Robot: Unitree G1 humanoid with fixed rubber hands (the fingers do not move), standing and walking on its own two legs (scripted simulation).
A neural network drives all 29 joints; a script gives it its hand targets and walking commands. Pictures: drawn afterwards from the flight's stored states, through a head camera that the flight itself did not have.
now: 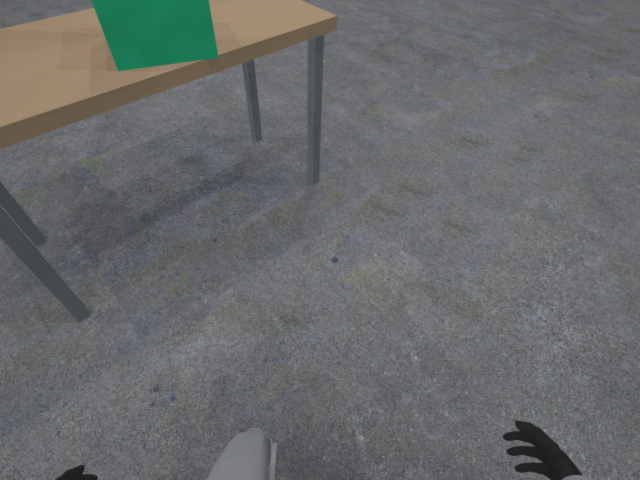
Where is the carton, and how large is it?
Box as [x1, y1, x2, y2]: [91, 0, 217, 70]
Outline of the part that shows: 91,0 118,70 217,57 208,0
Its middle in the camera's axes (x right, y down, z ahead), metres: -0.44 -0.65 +1.01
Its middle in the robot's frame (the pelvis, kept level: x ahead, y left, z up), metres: +1.20 +0.47 +0.11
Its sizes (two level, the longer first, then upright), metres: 0.266 0.260 0.249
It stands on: a table, 0.73 m high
